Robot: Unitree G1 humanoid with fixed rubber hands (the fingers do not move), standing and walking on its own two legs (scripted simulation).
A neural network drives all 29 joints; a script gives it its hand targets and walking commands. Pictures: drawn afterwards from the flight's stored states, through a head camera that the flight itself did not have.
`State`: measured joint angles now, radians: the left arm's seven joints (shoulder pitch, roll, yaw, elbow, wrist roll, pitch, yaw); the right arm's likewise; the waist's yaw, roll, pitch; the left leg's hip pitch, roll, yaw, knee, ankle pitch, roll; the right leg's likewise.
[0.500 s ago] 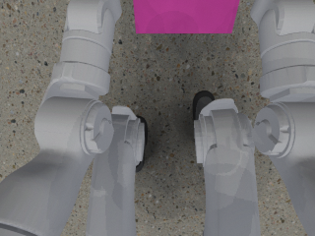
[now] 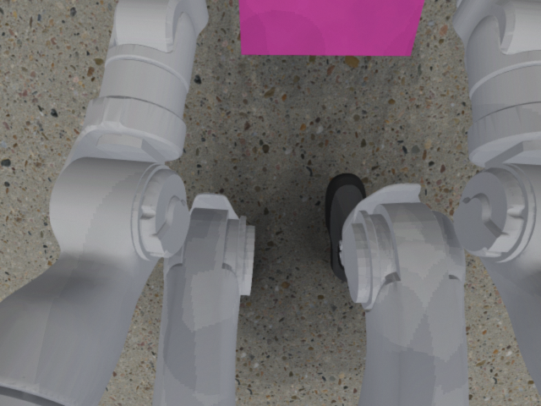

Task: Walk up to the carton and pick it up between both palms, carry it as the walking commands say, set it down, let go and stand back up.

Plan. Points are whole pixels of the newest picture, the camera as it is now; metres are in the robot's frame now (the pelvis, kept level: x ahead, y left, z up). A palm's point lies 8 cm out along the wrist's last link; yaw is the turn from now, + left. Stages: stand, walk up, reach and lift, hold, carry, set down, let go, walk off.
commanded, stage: set down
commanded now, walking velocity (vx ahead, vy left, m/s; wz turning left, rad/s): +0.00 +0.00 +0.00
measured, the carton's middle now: out of the picture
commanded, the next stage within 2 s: none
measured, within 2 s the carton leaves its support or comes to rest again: neither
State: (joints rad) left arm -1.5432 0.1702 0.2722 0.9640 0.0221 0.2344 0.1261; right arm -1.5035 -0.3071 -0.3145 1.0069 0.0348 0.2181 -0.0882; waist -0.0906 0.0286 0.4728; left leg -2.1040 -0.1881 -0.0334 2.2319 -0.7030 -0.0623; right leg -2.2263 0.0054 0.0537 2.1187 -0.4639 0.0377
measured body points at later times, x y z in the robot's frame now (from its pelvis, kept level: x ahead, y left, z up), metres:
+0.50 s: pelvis +0.01 +0.00 +0.00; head +0.39 -0.02 +0.23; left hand +0.59 +0.06 -0.18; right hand +0.56 -0.24 -0.18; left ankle +0.09 +0.12 -0.34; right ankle +0.14 -0.13 -0.34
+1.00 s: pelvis +0.02 +0.01 +0.00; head +0.40 -0.02 +0.23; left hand +0.60 +0.06 -0.18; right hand +0.56 -0.24 -0.18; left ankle +0.09 +0.12 -0.34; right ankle +0.14 -0.13 -0.34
